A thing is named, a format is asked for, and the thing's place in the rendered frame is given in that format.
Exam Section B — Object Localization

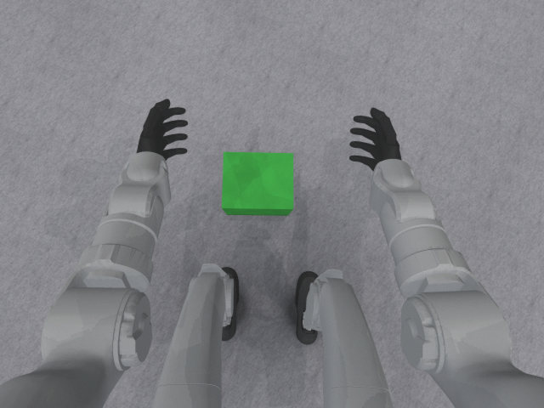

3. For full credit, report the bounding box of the right robot hand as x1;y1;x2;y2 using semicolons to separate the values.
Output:
349;108;402;171

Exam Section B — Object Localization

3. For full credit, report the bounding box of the right robot upper arm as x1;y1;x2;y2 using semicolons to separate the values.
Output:
400;291;544;408

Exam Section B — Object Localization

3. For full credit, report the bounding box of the robot left forearm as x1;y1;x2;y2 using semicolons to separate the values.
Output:
41;151;171;359

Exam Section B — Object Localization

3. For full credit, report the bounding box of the left robot foot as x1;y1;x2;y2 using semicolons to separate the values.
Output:
222;267;239;341

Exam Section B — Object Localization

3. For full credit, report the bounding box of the left robot hand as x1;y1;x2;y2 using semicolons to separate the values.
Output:
136;99;188;160

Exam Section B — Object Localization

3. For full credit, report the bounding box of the robot right forearm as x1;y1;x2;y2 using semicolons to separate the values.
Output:
369;159;512;357

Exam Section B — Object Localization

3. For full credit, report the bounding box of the left robot upper arm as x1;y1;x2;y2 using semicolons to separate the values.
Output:
0;287;152;408

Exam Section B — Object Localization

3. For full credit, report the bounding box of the carton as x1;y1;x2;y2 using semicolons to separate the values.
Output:
222;152;293;216

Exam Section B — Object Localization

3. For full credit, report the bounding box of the robot right thigh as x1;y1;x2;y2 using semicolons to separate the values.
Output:
309;277;393;408

